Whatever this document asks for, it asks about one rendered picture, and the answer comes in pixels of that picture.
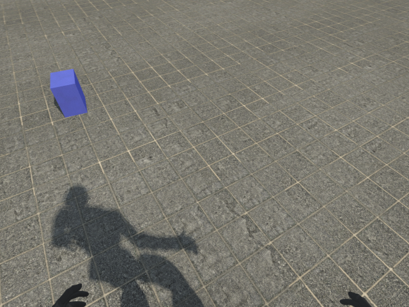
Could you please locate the right robot hand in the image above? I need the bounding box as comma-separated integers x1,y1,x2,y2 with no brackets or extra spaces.
340,292,372,307

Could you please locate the carton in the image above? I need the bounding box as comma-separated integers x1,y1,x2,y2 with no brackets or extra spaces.
50,69,87,118

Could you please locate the left robot hand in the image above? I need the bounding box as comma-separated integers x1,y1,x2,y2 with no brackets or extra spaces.
52,283,89,307

